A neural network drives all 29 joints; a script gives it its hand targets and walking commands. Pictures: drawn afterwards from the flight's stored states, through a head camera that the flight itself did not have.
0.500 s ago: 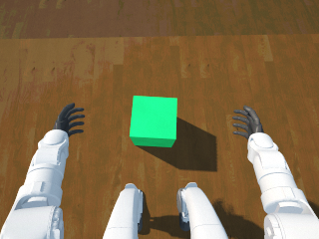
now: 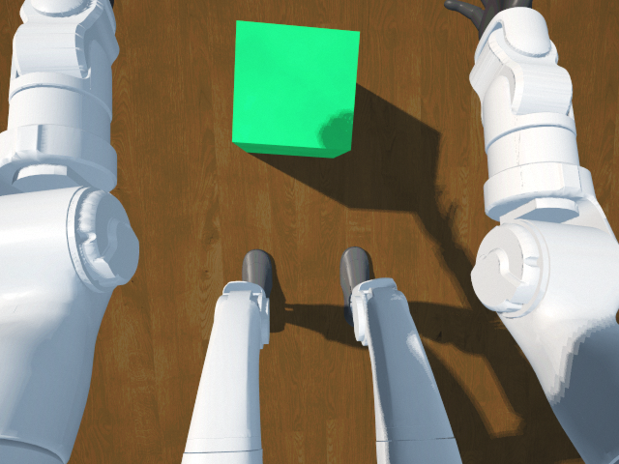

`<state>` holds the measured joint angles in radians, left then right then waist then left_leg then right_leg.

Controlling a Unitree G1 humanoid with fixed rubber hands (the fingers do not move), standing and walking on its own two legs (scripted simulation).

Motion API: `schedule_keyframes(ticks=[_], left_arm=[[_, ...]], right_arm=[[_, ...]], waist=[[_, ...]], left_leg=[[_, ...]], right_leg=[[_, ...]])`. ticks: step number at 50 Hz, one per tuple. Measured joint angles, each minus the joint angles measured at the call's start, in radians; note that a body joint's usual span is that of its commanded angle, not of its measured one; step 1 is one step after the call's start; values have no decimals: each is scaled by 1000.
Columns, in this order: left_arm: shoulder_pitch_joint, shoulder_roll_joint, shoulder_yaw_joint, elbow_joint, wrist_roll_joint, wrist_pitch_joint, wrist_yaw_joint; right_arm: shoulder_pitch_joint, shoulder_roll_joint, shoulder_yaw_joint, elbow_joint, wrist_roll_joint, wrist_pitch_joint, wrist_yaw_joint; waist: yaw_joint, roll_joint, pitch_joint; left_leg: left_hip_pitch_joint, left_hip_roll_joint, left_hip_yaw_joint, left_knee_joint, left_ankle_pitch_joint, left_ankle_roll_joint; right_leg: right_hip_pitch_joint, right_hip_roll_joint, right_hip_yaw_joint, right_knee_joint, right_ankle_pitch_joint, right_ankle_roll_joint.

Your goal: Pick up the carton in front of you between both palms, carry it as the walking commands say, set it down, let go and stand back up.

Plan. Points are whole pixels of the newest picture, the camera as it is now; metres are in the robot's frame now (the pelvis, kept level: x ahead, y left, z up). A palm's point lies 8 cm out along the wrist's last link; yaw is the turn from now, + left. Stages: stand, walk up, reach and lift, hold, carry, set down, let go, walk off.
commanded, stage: reach and lift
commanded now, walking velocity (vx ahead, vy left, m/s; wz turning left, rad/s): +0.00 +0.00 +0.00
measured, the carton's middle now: (293, 102) +0.55 +0.01 -0.53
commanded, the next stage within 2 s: none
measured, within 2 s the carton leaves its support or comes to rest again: leaves its support in 1.78 s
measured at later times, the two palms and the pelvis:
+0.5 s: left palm (169, 73) +0.55 +0.21 -0.34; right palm (419, 87) +0.53 -0.18 -0.34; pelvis +0.00 -0.01 -0.17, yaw -1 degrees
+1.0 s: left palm (200, 90) +0.56 +0.19 -0.47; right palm (392, 103) +0.53 -0.17 -0.47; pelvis -0.03 -0.01 -0.28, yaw -2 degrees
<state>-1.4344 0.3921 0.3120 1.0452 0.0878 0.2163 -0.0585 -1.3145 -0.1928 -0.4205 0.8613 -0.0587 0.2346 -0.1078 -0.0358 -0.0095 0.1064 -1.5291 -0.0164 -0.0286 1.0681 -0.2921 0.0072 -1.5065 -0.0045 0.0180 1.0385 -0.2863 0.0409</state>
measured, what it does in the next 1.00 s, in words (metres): lowers itself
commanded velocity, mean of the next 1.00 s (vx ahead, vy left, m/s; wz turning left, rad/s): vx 0.00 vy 0.00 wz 0.00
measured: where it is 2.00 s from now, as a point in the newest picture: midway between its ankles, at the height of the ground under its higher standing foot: (307, 302)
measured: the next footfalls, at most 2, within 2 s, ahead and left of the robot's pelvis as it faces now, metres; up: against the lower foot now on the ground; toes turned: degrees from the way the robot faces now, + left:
none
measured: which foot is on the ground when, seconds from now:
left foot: down 0.00-1.00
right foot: down 0.00-1.00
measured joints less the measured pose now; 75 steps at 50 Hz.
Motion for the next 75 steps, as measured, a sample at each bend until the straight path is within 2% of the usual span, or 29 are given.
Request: schedule_keyframes(ticks=[7, 13, 17, 23, 28, 32, 36, 43, 55, 69, 72, 75], left_arm=[[79, -77, 82, -45, 70, -70, 3], [143, -105, 108, -29, 76, -116, 21], [141, -80, 61, -16, 23, -133, 43], [84, 6, -74, -11, -113, -125, 76], [1, 72, -175, -2, -209, -92, 91], [-93, 100, -220, 54, -242, -69, 94], [-185, 110, -235, 135, -241, -68, 88], [-257, 117, -245, 211, -243, -98, 85], [-242, 119, -317, 197, -306, -138, 101], [-280, 79, -326, 222, -290, -120, 82], [-304, 66, -308, 224, -264, -113, 107], [-316, 55, -285, 237, -225, -94, 96]], right_arm=[[82, 61, -60, -28, -68, -89, 18], [133, 81, -64, -11, -86, -133, 15], [125, 58, -16, -1, -34, -141, -2], [62, -6, 106, 13, 97, -126, -39], [-18, -56, 176, 24, 183, -91, -63], [-106, -85, 197, 80, 218, -69, -65], [-198, -101, 198, 164, 219, -72, -54], [-291, -109, 197, 257, 206, -107, -35], [-261, -101, 254, 243, 263, -151, -54], [-300, -62, 238, 261, 235, -138, -42], [-319, -39, 205, 255, 202, -135, -63], [-309, -24, 149, 234, 154, -118, -58]], waist=[[12, 7, -93], [22, 12, -171], [25, 7, -164], [19, -8, -85], [13, -14, 20], [10, -16, 107], [10, -17, 191], [17, -16, 343], [21, -23, 372], [21, -21, 393], [23, -20, 417], [28, -20, 415]], left_leg=[[-105, -8, -17, 25, -25, -10], [-275, -17, -35, 198, -103, -25], [-400, -22, -41, 369, -171, -32], [-568, -31, -44, 634, -244, -40], [-658, -40, -47, 812, -262, -47], [-698, -43, -47, 910, -257, -52], [-720, -40, -42, 980, -251, -48], [-705, -21, -27, 1077, -277, -33], [-702, -5, -24, 1173, -338, -23], [-691, -8, -25, 1141, -298, -25], [-677, -11, -26, 1137, -295, -25], [-677, -11, -27, 1142, -299, -24]], right_leg=[[-107, 13, 15, 24, -23, 3], [-285, 35, 32, 202, -89, 14], [-412, 52, 39, 376, -156, 21], [-573, 67, 37, 640, -251, 22], [-661, 72, 30, 819, -267, 30], [-698, 75, 27, 914, -264, 36], [-718, 80, 29, 981, -257, 45], [-704, 79, 31, 1075, -278, 51], [-701, 67, 17, 1166, -333, 44], [-687, 63, 15, 1136, -298, 40], [-673, 63, 14, 1132, -297, 41], [-673, 69, 15, 1136, -299, 42]])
